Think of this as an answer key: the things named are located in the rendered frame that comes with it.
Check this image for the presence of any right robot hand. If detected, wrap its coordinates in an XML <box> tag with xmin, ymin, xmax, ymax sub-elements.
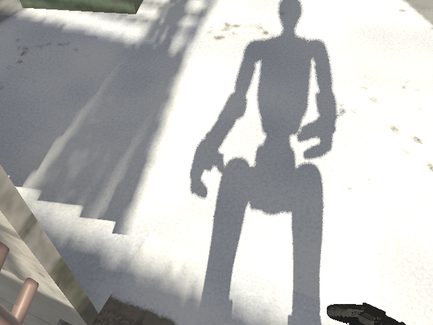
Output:
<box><xmin>327</xmin><ymin>303</ymin><xmax>406</xmax><ymax>325</ymax></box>

